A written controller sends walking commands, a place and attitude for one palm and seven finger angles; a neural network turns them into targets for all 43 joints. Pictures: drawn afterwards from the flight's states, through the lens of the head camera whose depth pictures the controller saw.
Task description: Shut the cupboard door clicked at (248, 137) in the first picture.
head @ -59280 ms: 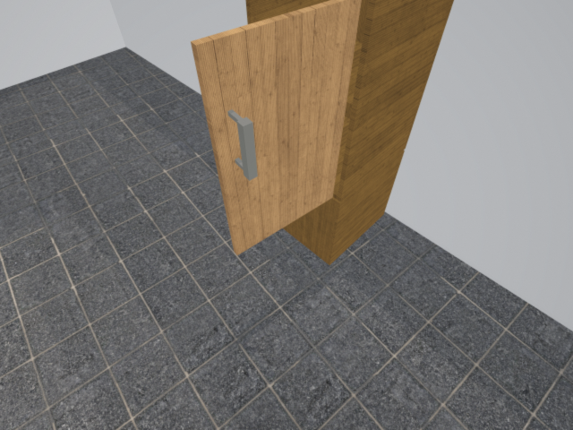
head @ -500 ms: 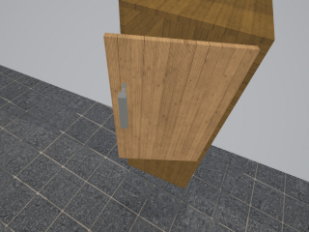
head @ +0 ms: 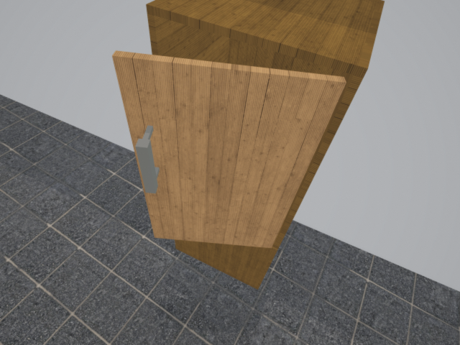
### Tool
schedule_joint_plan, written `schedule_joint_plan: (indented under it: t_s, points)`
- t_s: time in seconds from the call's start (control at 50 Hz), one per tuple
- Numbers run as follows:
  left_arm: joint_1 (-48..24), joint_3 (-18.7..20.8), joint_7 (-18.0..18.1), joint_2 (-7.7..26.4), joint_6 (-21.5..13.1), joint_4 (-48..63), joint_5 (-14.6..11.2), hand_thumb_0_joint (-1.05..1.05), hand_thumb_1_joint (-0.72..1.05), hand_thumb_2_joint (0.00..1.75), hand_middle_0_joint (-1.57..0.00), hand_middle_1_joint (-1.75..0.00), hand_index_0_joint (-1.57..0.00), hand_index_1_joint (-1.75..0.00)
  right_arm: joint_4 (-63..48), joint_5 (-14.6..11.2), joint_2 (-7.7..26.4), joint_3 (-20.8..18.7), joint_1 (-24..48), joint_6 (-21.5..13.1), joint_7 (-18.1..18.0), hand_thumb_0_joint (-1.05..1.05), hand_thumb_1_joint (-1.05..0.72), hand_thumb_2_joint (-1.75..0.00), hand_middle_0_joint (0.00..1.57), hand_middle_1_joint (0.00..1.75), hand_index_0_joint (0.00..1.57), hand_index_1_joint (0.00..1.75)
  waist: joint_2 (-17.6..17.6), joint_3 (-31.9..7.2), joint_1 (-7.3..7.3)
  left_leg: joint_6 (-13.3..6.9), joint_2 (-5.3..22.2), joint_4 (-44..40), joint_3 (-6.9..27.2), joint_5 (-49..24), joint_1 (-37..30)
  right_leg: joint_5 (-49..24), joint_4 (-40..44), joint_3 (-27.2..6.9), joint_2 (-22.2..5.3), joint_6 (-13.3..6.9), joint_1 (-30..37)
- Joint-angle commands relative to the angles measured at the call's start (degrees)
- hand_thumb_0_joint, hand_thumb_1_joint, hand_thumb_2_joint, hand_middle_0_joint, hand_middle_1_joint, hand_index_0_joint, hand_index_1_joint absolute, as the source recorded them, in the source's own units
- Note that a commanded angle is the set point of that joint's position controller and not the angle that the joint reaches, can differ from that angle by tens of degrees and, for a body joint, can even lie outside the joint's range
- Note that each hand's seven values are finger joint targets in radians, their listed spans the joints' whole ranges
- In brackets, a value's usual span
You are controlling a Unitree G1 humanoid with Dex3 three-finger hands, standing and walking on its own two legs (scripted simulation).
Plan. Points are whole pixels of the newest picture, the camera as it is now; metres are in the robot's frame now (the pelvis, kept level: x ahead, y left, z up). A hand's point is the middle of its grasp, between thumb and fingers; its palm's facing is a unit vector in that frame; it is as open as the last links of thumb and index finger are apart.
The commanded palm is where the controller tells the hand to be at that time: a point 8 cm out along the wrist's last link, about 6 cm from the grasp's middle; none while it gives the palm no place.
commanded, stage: come to a stop and stand still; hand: left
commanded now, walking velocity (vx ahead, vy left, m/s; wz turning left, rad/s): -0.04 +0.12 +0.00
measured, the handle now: (150, 160) +0.43 +0.21 +0.05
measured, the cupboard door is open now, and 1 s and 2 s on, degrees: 22 22 22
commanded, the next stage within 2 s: look again from close up in 1.60 s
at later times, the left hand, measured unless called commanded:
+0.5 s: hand out of the picture +0.03 +0.20 -0.17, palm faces +0.02 -0.97 -0.25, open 7.4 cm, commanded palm none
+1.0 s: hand out of the picture -0.02 +0.20 -0.17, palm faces +0.00 -0.99 -0.17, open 7.3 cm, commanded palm none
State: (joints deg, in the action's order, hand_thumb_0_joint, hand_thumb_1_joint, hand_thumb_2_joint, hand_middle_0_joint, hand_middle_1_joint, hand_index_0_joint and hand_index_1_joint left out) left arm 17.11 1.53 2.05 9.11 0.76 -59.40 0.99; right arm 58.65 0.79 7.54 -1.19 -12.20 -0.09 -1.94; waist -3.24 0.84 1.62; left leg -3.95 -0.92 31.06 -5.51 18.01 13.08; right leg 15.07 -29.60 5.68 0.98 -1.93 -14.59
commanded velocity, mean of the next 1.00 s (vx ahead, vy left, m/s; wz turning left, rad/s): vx -0.01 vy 0.01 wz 0.00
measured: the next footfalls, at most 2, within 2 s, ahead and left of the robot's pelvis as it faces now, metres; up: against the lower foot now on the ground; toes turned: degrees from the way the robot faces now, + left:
none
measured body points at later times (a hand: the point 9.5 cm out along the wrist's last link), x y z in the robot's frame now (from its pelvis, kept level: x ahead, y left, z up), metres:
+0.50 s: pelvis +0.00 +0.01 +0.00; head -0.01 +0.00 +0.45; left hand +0.03 +0.25 -0.15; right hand +0.04 -0.22 -0.15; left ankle -0.02 +0.07 -0.73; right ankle +0.01 -0.10 -0.73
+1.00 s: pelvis -0.02 +0.04 +0.01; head -0.02 +0.05 +0.46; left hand -0.02 +0.25 -0.16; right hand -0.01 -0.19 -0.15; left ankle -0.02 +0.07 -0.73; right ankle +0.01 -0.10 -0.73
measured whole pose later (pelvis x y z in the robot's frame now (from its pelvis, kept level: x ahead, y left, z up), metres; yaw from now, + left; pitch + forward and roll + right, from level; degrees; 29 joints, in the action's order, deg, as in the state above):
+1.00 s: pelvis -0.02 +0.04 +0.01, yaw -1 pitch -2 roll -1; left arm 18.9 -0.9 2.9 8.1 0.6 -59.7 0.9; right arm 63.2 0.7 8.5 0.1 -15.5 0.1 -0.8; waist -0.9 2.0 0.0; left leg -6.9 -4.2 23.7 -7.8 13.6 8.6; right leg 11.1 -25.4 3.1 -1.8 0.8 -12.0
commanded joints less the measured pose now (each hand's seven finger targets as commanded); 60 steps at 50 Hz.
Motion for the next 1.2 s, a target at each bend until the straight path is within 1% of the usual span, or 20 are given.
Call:
schedule_joint_plan:
  t_s: [0.0,0.08,0.14,0.18,0.2,0.22,0.24,0.26,0.28,0.3,0.34,0.38,0.4,0.44,0.5,0.56,0.7,0.92,1.1,1.18]
  points:
    - [3.08,0.37,0.21,4.91,-0.74,1.34,0.02,0.00,0.90,0.90,-0.20,-0.30,-0.20,-0.30,-2.14,0.03,5.85,-0.25,-0.95,-0.70,-0.60,0.00,-0.90,-0.90,0.20,0.30,0.20,0.30,11.96,2.24,1.03,-1.27,9.78,-10.80,9.67,-19.93,1.99,-8.90,4.28,-7.71,-7.05,-0.08,3.96]
    - [2.42,0.23,0.16,5.80,-0.95,0.48,0.03,0.00,0.90,0.90,-0.20,-0.30,-0.20,-0.30,-2.06,-0.03,6.27,-0.25,-2.40,-0.17,-0.42,0.00,-0.90,-0.90,0.20,0.30,0.20,0.30,3.96,0.30,0.01,0.49,8.10,-9.70,8.03,-12.90,0.25,-13.15,6.04,-9.99,-9.70,-1.21,4.33]
    - [1.47,0.05,0.21,5.68,-1.07,0.69,0.12,0.00,0.90,0.90,-0.20,-0.30,-0.20,-0.30,-1.81,-0.01,6.27,-0.24,-2.96,0.09,-0.17,0.00,-0.90,-0.90,0.20,0.30,0.20,0.30,0.64,0.13,-0.69,1.13,7.36,-9.92,7.50,-9.71,-0.45,-11.88,6.92,-10.91,-10.52,-1.67,3.25]
    - [0.91,-0.21,0.18,5.13,-1.09,0.77,0.05,0.00,0.90,0.90,-0.20,-0.30,-0.20,-0.30,-1.41,0.04,6.25,-0.02,-3.33,-0.07,-0.04,0.00,-0.90,-0.90,0.20,0.30,0.20,0.30,0.55,0.74,-0.93,1.01,7.55,-11.30,8.05,-8.91,-0.98,-9.10,7.37,-10.45,-9.80,-1.44,2.09]
    - [1.49,-1.56,1.17,11.18,-1.69,3.53,0.49,0.00,0.90,0.90,-0.20,-0.30,-0.20,-0.30,-6.16,0.53,10.26,-0.48,-0.93,-0.34,0.52,0.00,-0.90,-0.90,0.20,0.30,0.20,0.30,4.31,6.17,-2.65,2.14,2.96,-11.98,10.13,-17.50,-0.87,-8.65,3.93,-9.09,-6.25,-0.99,-0.51]
    - [3.49,-0.87,1.23,7.58,-1.34,3.74,0.17,0.00,0.90,0.90,-0.20,-0.30,-0.20,-0.30,-6.29,0.18,9.71,-1.09,-0.78,-1.51,0.48,0.00,-0.90,-0.90,0.20,0.30,0.20,0.30,5.16,-2.61,-1.15,1.60,7.23,-7.73,9.65,-17.51,-2.84,-4.06,2.53,-7.21,-7.79,-0.90,1.23]
    - [2.84,-0.94,1.33,6.21,-1.34,3.28,-0.06,0.00,0.90,0.90,-0.20,-0.30,-0.20,-0.30,-5.89,0.34,9.00,-1.09,-0.86,-1.44,0.32,0.00,-0.90,-0.90,0.20,0.30,0.20,0.30,6.71,-5.72,-1.61,1.37,7.17,-7.71,10.08,-17.61,-3.90,-5.47,2.26,-7.79,-7.74,-1.72,2.55]
    - [3.21,-1.19,1.32,6.71,-1.39,3.94,-0.22,0.00,0.90,0.90,-0.20,-0.30,-0.20,-0.30,-6.32,0.18,8.76,-0.87,-0.76,-1.18,0.29,0.00,-0.90,-0.90,0.20,0.30,0.20,0.30,6.53,-6.01,-1.26,0.91,6.87,-7.44,10.11,-14.72,-4.10,-5.70,2.73,-7.90,-8.06,-1.75,2.96]
    - [3.23,-1.07,1.24,6.47,-1.46,4.48,-0.20,0.00,0.90,0.90,-0.20,-0.30,-0.20,-0.30,-6.70,0.21,8.65,-0.89,-1.02,-0.85,0.31,0.00,-0.90,-0.90,0.20,0.30,0.20,0.30,5.04,-5.05,-1.53,0.78,6.43,-6.99,9.98,-10.55,-2.63,-4.87,3.52,-8.59,-8.34,-1.99,2.36]
    - [2.95,-1.23,1.07,6.77,-1.58,4.80,-0.02,0.00,0.90,0.90,-0.20,-0.30,-0.20,-0.30,-6.66,0.41,8.30,-0.65,-1.50,-0.67,0.56,0.00,-0.90,-0.90,0.20,0.30,0.20,0.30,1.99,-4.20,-1.42,0.60,5.81,-6.21,9.25,-8.46,-1.24,-5.33,4.29,-10.11,-8.70,-2.32,2.72]
    - [1.58,-1.02,1.07,6.99,-1.70,5.42,-0.02,0.00,0.90,0.90,-0.20,-0.30,-0.20,-0.30,-6.44,0.27,8.11,-0.69,-2.75,-0.23,0.61,0.00,-0.90,-0.90,0.20,0.30,0.20,0.30,-1.41,-0.29,-2.67,1.18,4.51,-5.62,8.59,-4.31,0.42,-2.13,6.21,-12.11,-10.21,-2.79,-0.44]
    - [1.12,-1.06,1.05,6.90,-1.79,5.90,-0.05,0.00,0.90,0.90,-0.20,-0.30,-0.20,-0.30,-5.87,0.13,8.00,-0.51,-3.51,-0.27,0.67,0.00,-0.90,-0.90,0.20,0.30,0.20,0.30,-1.48,2.74,-2.90,1.18,4.66,-6.24,8.79,-5.25,0.45,-2.09,6.70,-12.48,-9.88,-2.68,-2.91]
    - [1.41,-1.13,0.97,6.89,-1.77,6.07,0.00,0.00,0.90,0.90,-0.20,-0.30,-0.20,-0.30,-5.38,0.30,7.78,-0.27,-3.83,-0.22,0.86,0.00,-0.90,-0.90,0.20,0.30,0.20,0.30,-2.18,3.22,-2.52,0.87,4.96,-6.50,8.44,-5.60,0.68,-2.76,6.63,-11.92,-9.31,-2.39,-2.56]
    - [1.81,-1.03,1.05,6.68,-1.79,6.07,-0.17,0.00,0.90,0.90,-0.20,-0.30,-0.20,-0.30,-4.92,0.21,8.02,-0.15,-4.07,-0.54,0.79,0.00,-0.90,-0.90,0.20,0.30,0.20,0.30,-0.80,3.53,-2.46,0.80,5.43,-7.40,8.83,-7.63,0.98,-5.06,5.52,-11.03,-8.75,-1.90,-1.77]
    - [2.91,-1.16,1.04,6.40,-1.64,5.92,-0.30,0.00,0.90,0.90,-0.20,-0.30,-0.20,-0.30,-3.81,0.22,8.11,0.15,-3.62,-1.07,0.69,0.00,-0.90,-0.90,0.20,0.30,0.20,0.30,2.85,1.42,-1.32,0.41,6.33,-8.56,8.92,-12.42,-0.17,-9.21,4.16,-9.55,-7.84,-1.21,1.33]
    - [2.92,-1.10,1.09,6.21,-1.45,5.56,-0.44,0.00,0.90,0.90,-0.20,-0.30,-0.20,-0.30,-3.17,0.16,7.95,0.23,-3.07,-1.03,0.60,0.00,-0.90,-0.90,0.20,0.30,0.20,0.30,3.53,2.38,-1.24,0.62,6.32,-9.55,8.71,-9.95,0.29,-8.09,4.71,-9.58,-7.80,-0.88,1.31]
    - [2.79,-1.29,1.06,5.57,-1.34,4.64,-0.28,0.00,0.90,0.90,-0.20,-0.30,-0.20,-0.30,-0.87,0.00,7.44,0.32,-3.50,-1.17,0.61,0.00,-0.90,-0.90,0.20,0.30,0.20,0.30,2.83,2.21,-1.19,0.55,6.85,-11.74,8.48,-8.56,-0.78,-8.04,6.25,-8.94,-7.58,-0.18,2.46]
    - [3.94,-1.67,1.03,3.84,-0.96,2.24,-0.04,0.00,0.90,0.90,-0.20,-0.30,-0.20,-0.30,1.74,-0.21,7.37,0.17,-4.38,-0.98,0.58,0.00,-0.90,-0.90,0.20,0.30,0.20,0.30,3.36,4.44,-1.41,0.57,7.94,-17.01,10.57,0.10,0.64,-5.55,6.83,-7.59,-6.90,0.65,1.96]
    - [6.15,-1.73,1.16,2.40,-0.91,-0.42,0.17,0.00,0.90,0.90,-0.20,-0.30,-0.20,-0.30,3.56,-0.50,6.78,-0.12,-5.48,-1.09,0.29,0.00,-0.90,-0.90,0.20,0.30,0.20,0.30,3.07,4.80,-1.28,1.06,8.68,-19.05,11.51,0.46,-0.56,-6.01,6.28,-6.64,-6.94,1.43,1.48]
    - [6.84,-1.75,1.36,1.46,-0.95,-1.48,0.06,0.00,0.90,0.90,-0.20,-0.30,-0.20,-0.30,4.40,-0.49,6.23,-0.17,-6.46,-1.18,0.03,0.00,-0.90,-0.90,0.20,0.30,0.20,0.30,3.04,4.81,-1.56,2.01,8.73,-18.86,11.33,-3.44,-2.18,-6.96,5.77,-6.75,-7.07,1.43,0.71]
